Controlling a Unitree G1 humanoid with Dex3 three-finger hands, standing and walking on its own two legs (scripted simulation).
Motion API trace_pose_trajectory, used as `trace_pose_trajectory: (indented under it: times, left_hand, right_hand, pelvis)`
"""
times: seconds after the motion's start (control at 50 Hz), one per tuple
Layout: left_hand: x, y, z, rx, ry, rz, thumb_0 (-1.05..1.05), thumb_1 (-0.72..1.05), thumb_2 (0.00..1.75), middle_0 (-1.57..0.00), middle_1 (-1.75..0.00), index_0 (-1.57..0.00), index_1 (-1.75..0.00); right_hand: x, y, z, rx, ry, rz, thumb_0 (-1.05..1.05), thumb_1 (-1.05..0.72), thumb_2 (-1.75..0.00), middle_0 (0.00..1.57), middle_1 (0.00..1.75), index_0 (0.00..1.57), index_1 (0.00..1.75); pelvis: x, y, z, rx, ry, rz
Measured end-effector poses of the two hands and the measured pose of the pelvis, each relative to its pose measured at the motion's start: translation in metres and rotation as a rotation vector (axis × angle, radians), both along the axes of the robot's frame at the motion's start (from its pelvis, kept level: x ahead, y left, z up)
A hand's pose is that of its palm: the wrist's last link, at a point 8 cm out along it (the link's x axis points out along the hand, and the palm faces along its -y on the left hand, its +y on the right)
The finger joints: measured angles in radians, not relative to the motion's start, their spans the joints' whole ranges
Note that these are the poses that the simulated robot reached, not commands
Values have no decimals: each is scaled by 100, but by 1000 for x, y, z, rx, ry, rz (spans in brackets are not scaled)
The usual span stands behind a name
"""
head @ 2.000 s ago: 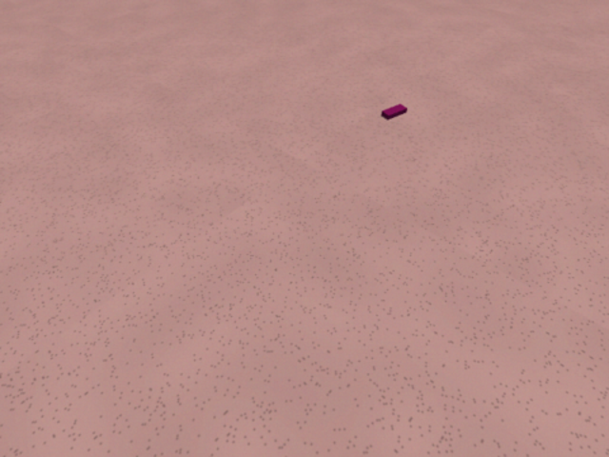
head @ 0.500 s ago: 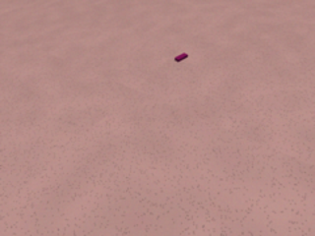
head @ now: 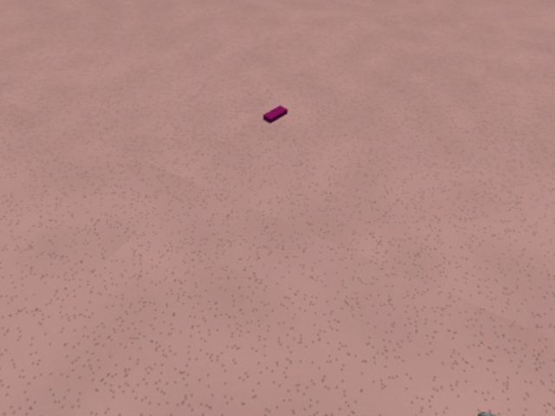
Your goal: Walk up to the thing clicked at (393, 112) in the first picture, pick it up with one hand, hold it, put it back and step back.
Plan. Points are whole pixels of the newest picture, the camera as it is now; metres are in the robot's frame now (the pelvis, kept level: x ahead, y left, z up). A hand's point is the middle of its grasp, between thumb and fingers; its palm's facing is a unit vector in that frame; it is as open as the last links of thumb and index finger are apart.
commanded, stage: walk up
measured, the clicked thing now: (275, 114) +1.87 -0.05 -0.75
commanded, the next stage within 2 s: stand in 1.76 s
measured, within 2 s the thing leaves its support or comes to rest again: neither
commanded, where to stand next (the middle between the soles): +0.36 +0.01 m, yaw -1 degrees
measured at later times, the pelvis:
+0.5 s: pelvis +0.18 -0.01 +0.00, yaw -7 degrees
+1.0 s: pelvis +0.30 +0.04 -0.02, yaw -13 degrees
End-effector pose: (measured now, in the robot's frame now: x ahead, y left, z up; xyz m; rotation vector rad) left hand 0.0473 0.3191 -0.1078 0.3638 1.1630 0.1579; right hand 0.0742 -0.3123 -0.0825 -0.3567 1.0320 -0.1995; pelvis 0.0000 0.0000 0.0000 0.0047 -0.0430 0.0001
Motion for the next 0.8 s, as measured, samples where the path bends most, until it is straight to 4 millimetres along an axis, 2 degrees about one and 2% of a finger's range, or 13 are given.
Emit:
trace_pose_trajectory:
  times: [0.12,0.18,0.24,0.32,0.44,0.56,0.64,0.7,0.8]
  left_hand:
    - [85,-4,17,9,-65,-65,1,90,90,-20,-30,-21,-29]
    - [122,-13,21,27,-71,-104,1,90,90,-20,-30,-21,-29]
    - [155,-21,18,60,-100,-122,0,90,90,-20,-30,-21,-30]
    - [180,-30,23,67,-129,-103,0,90,90,-20,-30,-21,-30]
    - [199,-26,31,67,-84,-99,0,90,90,-21,-30,-21,-30]
    - [222,4,22,71,-29,-105,0,90,90,-21,-30,-21,-30]
    - [252,34,2,80,6,-120,1,90,90,-21,-30,-21,-30]
    - [281,45,-7,84,26,-131,1,90,90,-21,-30,-21,-30]
    - [333,44,-4,54,-2,-176,1,90,90,-20,-30,-21,-30]
  right_hand:
    - [8,-10,-4,4,83,-37,0,-90,-89,21,30,21,30]
    - [18,-22,-16,16,98,-74,0,-90,-89,21,30,21,30]
    - [36,-35,-37,27,108,-101,0,-90,-89,21,30,21,30]
    - [69,-36,-47,47,135,-105,1,-90,-89,20,30,21,30]
    - [121,-25,-37,66,108,-78,0,-91,-89,20,30,21,30]
    - [168,-11,-25,34,95,-73,0,-90,-89,20,30,21,30]
    - [200,3,-21,-17,45,-89,0,-90,-89,20,30,21,30]
    - [212,16,-17,-26,14,-127,0,-90,-89,20,30,21,30]
    - [214,37,-6,-17,33,-179,0,-90,-89,20,30,21,30]
  pelvis:
    - [46,-3,4,9,1,-25]
    - [71,-10,-1,12,-4,-46]
    - [99,-21,-15,2,-12,-58]
    - [125,-25,-15,-5,-19,-77]
    - [163,-17,-4,-15,-5,-106]
    - [205,4,-5,-24,6,-128]
    - [237,28,-18,-16,5,-138]
    - [253,40,-19,-16,-2,-160]
    - [275,47,-7,-15,-6,-188]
